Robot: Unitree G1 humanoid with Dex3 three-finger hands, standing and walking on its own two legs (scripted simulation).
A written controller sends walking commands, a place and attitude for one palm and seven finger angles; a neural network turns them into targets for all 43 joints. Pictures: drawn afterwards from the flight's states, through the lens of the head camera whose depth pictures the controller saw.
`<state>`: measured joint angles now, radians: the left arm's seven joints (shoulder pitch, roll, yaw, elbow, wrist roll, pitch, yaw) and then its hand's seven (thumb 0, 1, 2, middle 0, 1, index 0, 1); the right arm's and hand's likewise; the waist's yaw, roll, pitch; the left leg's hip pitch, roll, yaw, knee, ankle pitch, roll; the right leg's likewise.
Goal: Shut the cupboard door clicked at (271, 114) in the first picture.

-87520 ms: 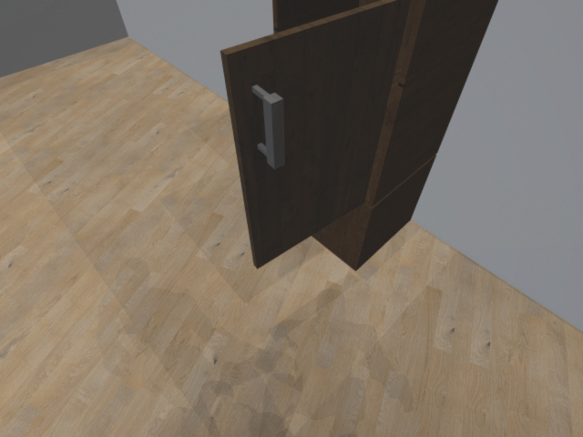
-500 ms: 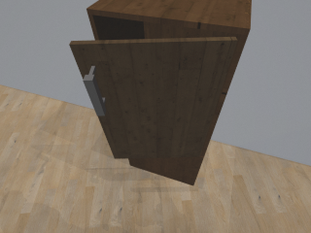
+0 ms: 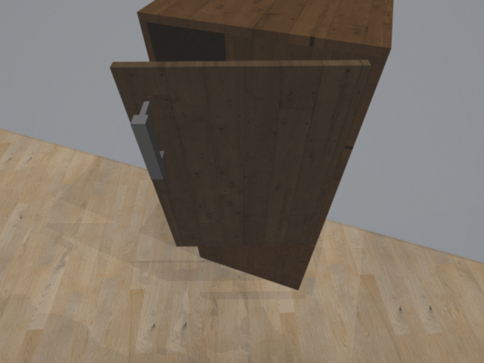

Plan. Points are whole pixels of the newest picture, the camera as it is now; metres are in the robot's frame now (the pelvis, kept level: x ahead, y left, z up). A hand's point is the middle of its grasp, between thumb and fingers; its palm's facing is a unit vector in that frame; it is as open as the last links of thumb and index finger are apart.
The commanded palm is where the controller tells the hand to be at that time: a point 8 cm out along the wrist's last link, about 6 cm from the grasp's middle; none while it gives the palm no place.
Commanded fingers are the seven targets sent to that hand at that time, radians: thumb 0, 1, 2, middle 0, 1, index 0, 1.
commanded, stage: look again from close up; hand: left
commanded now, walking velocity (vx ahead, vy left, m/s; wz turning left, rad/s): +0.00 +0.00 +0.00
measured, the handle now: (152, 141) +0.46 +0.20 +0.11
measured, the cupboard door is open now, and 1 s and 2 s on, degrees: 20 20 20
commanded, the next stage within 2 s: raise the hand and make a fist in 0.12 s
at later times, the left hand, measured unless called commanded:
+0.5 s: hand (136, 314) +0.19 +0.18 +0.02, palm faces +0.11 -0.99 +0.04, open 6.8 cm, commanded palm +0.10 +0.23 -0.04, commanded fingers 0.00 0.90 0.90 -0.46 -0.58 -0.46 -0.58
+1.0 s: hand (120, 335) +0.16 +0.20 +0.00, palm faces +0.00 -1.00 -0.01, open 4.4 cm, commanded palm +0.12 +0.26 +0.02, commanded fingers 0.00 0.90 0.90 -0.92 -1.08 -0.92 -1.08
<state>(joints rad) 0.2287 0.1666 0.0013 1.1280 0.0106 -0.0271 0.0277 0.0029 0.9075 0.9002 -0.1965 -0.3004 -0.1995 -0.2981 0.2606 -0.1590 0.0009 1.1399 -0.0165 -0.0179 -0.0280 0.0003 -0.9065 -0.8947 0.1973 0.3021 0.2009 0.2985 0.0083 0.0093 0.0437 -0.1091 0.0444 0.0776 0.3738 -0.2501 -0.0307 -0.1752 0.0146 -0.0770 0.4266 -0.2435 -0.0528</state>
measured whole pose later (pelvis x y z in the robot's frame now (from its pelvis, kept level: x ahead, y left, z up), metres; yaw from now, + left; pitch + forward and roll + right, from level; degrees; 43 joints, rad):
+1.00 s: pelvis -0.05 +0.04 -0.06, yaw +2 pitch +8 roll -1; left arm 0.43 0.21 0.05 -0.18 -0.24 -0.10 -0.17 0.01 0.90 0.90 -0.74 -0.89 -0.74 -0.89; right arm 0.30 -0.18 0.06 0.50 0.04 -0.17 -0.06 0.01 -0.90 -0.89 0.20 0.30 0.21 0.30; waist 0.00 0.04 -0.08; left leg -0.65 0.02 0.05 0.97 -0.46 0.03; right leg -0.67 -0.04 -0.08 0.94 -0.41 -0.01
